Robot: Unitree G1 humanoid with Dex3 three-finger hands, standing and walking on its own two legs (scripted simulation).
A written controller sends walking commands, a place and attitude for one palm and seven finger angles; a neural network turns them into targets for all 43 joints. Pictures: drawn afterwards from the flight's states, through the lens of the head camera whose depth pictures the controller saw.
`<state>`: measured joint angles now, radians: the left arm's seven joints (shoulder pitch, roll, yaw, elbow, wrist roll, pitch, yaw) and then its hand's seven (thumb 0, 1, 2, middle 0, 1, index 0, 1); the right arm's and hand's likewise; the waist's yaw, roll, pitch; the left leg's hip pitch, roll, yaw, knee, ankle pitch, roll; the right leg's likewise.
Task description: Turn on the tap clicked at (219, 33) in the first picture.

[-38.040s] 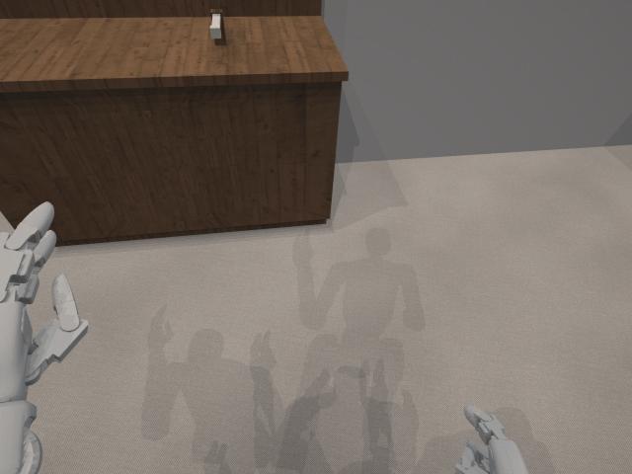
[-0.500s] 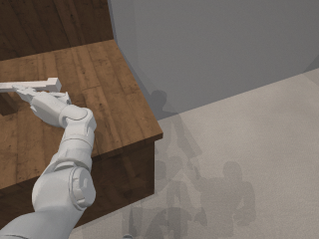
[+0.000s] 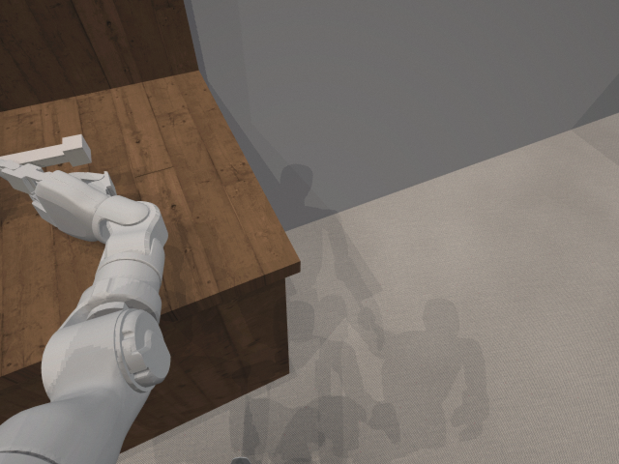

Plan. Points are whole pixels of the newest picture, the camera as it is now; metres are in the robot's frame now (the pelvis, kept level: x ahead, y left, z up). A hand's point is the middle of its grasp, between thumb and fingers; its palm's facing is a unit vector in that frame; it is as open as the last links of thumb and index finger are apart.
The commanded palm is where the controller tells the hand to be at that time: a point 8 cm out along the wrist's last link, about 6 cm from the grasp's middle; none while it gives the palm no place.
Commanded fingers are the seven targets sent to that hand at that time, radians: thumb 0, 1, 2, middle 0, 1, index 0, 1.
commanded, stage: lift the hand up off the lever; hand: left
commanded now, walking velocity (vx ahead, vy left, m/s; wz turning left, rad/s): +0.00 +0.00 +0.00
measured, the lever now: (77, 150) +0.52 +0.28 +0.11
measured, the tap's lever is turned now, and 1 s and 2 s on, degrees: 86 86 73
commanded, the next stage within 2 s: none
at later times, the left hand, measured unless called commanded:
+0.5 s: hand (118, 158) +0.50 +0.22 +0.12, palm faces +0.83 -0.54 -0.13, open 7.7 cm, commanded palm +0.45 +0.24 +0.12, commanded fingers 0.00 0.90 0.90 -0.15 -0.15 -0.15 -0.15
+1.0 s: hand (111, 158) +0.50 +0.23 +0.12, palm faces +0.84 -0.53 -0.13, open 7.8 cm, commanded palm +0.44 +0.25 +0.14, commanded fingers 0.00 0.90 0.90 -0.15 -0.15 -0.15 -0.15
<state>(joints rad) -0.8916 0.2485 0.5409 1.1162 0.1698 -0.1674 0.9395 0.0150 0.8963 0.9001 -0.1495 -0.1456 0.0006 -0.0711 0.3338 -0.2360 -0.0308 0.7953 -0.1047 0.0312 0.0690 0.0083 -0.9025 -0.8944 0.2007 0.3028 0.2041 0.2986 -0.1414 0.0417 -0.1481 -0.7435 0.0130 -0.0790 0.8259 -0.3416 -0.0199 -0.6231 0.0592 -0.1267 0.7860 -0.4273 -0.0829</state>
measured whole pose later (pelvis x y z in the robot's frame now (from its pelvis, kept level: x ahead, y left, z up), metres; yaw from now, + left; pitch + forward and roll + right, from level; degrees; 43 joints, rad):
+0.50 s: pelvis +0.00 -0.01 +0.00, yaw +0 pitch +15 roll -1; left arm -0.98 0.29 0.53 1.18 0.15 -0.12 0.88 -0.01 0.95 0.95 -0.15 -0.15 -0.11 -0.12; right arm 0.35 -0.25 -0.02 0.79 -0.10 0.03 0.07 0.01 -0.90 -0.89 0.20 0.30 0.20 0.30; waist -0.16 0.05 -0.15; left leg -0.74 0.02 -0.08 0.81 -0.34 -0.02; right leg -0.62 0.07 -0.13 0.77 -0.42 -0.09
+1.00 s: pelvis +0.02 +0.00 +0.01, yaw -1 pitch +13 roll -1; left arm -0.87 0.25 0.59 1.04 0.16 -0.05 0.85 0.01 0.89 0.95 -0.15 -0.15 -0.15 -0.15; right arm 0.35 -0.24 -0.03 0.77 -0.10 0.04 0.07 0.01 -0.90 -0.89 0.20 0.30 0.20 0.30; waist -0.15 0.05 -0.15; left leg -0.64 0.02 -0.06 0.76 -0.34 -0.02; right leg -0.53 0.07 -0.10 0.72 -0.42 -0.08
